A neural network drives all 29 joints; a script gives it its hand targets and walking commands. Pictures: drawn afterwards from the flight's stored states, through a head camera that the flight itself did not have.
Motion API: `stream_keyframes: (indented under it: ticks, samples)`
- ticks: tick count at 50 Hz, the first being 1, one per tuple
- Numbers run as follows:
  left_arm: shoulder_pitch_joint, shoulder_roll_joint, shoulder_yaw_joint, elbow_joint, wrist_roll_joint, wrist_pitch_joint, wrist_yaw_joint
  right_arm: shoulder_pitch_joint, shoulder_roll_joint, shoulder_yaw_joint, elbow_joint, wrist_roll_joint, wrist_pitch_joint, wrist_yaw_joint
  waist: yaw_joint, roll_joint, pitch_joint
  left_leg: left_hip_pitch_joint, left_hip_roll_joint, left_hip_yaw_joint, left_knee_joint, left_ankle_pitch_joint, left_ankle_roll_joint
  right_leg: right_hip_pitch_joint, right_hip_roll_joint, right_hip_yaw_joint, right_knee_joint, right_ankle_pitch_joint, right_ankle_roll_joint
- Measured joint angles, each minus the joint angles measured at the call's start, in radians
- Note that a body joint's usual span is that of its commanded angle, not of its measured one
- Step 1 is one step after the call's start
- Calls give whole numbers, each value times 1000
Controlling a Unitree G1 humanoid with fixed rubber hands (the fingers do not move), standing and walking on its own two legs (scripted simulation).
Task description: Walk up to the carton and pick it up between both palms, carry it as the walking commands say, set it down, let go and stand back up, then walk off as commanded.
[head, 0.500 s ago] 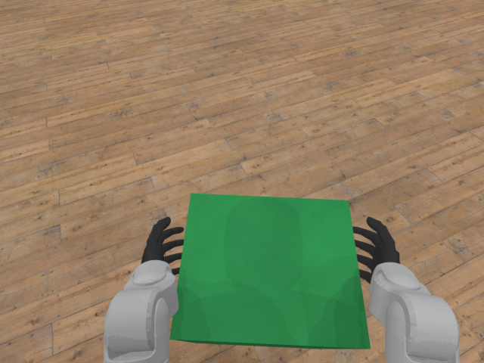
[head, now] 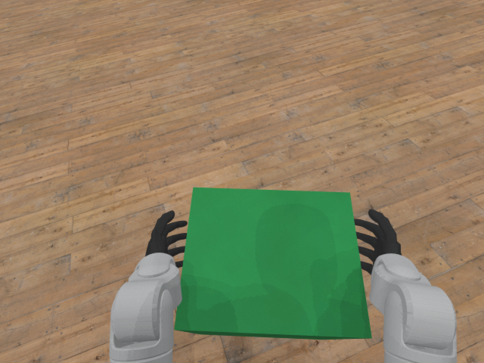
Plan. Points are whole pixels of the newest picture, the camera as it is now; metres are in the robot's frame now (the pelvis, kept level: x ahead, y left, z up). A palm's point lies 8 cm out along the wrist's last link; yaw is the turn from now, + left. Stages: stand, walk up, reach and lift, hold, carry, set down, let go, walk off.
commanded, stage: carry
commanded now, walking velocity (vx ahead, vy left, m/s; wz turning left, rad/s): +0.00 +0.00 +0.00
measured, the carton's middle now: (265, 273) +0.30 +0.01 -0.03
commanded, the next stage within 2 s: none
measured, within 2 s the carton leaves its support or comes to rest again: neither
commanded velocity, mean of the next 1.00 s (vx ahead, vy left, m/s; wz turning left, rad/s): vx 0.00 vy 0.07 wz -0.22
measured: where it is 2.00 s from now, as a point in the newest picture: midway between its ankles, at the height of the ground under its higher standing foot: outside the picture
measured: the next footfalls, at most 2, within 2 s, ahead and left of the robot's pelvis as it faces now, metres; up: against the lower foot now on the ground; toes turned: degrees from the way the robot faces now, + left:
left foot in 0.10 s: +0.03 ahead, +0.14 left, +0.00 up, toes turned +8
left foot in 0.54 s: +0.01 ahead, +0.25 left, +0.00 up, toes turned -20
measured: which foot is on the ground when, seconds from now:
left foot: up 0.00-0.08, down 0.10-0.24, up 0.26-0.52, down 0.54-1.00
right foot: down 0.00-0.54, up 0.56-0.78, down 0.80-1.00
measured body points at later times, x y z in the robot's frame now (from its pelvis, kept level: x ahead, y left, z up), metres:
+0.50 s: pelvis -0.01 +0.06 -0.01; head +0.00 +0.07 +0.44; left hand +0.27 +0.20 +0.08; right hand +0.24 -0.13 +0.09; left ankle -0.02 +0.20 -0.72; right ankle +0.07 -0.04 -0.74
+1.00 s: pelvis -0.05 +0.11 -0.01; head -0.06 +0.11 +0.44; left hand +0.25 +0.20 +0.08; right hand +0.16 -0.12 +0.08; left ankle -0.03 +0.24 -0.74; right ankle -0.06 +0.02 -0.74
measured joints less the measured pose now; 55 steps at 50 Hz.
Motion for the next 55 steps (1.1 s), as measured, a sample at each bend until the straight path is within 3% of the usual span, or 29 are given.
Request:
stream_keyframes:
  ticks: [5,8,13,16,18,23,27,31,34,37,40,42,43,45,48,55]
  samples:
    - [-30,-3,9,9,8,-33,-27,2,0,4,-34,-3,-23,-11,-22,6,-71,68,-4,11,-145,117,6,-39,21,-8,49,-43,2]
    - [-24,-3,18,48,11,-27,-32,4,0,7,5,-7,-13,-16,-22,-41,-99,101,-22,32,-174,102,-14,-41,3,10,83,-71,8]
    - [17,2,-7,-51,2,16,-10,24,-2,19,-57,9,17,-11,-19,-42,-93,83,-7,62,-90,57,-26,-51,8,32,127,-91,16]
    - [11,1,-12,-67,1,38,-8,38,-3,20,-81,15,26,-15,-4,-59,-84,30,-22,47,27,-39,-35,-64,-2,53,125,-75,25]
    - [29,3,-16,-66,1,44,-9,44,-4,25,-80,13,42,-16,3,-74,-85,3,-32,33,71,-81,-34,-71,-11,75,108,-54,36]
    - [60,4,-27,-89,-1,58,4,53,-4,29,-76,15,52,-8,14,-78,-72,-6,-27,2,58,-38,-33,-92,-21,134,70,5,72]
    - [37,3,-32,-119,-4,62,13,55,-4,22,-108,21,35,-3,-6,-50,-62,66,-3,12,-115,70,-26,-135,-24,155,107,17,110]
    - [75,5,-13,-90,-4,63,-5,78,-5,55,-76,15,48,-20,-7,-55,-75,91,-13,67,-129,90,13,-195,-38,125,364,-255,134]
    - [78,5,-20,-74,-5,77,-4,96,-5,53,-74,7,63,-17,-15,-45,-90,102,-4,77,-141,97,23,-176,-44,98,473,-257,150]
    - [39,4,-16,-63,1,75,-4,69,-5,39,-66,1,52,-8,-13,-61,-97,90,-9,96,-132,99,26,-111,-51,97,410,-218,148]
    - [-8,1,2,11,20,46,-13,21,-2,15,13,-18,19,9,-16,-62,-111,64,-12,116,-101,88,27,-15,-50,86,260,-182,134]
    - [-12,-1,-4,41,21,33,-13,19,-2,1,28,-17,16,10,-18,-24,-112,43,5,110,-77,90,23,25,-31,76,166,-214,82]
    - [-8,-1,-13,48,22,29,-13,28,-3,-3,24,-17,17,11,-20,1,-106,37,14,94,-68,104,17,30,-21,70,149,-198,76]
    - [-12,-1,-12,79,24,26,-15,44,-4,-5,40,-14,10,6,-18,12,-99,37,11,66,-57,93,1,31,-19,73,139,-166,82]
    - [8,1,-16,31,12,26,-19,62,-5,12,-21,3,24,-16,-28,12,-89,53,13,32,-87,91,-6,26,-16,75,138,-159,84]
    - [13,2,-1,28,13,1,-17,11,-1,10,16,-9,16,-4,-31,-58,-95,65,-6,32,-138,132,0,24,-34,76,124,-136,89]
